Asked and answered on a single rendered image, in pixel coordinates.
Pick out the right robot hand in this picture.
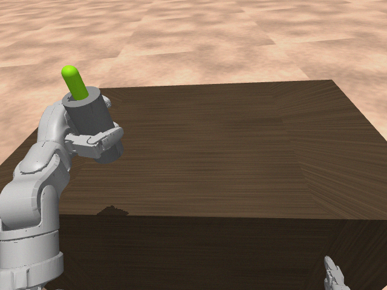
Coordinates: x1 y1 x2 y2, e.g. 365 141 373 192
324 256 350 290

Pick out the left robot hand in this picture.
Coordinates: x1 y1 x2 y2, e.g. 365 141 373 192
37 95 124 159

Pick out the left robot arm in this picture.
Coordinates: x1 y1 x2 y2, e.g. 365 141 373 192
0 141 72 290

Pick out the bottle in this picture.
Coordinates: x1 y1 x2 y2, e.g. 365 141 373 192
61 65 124 164

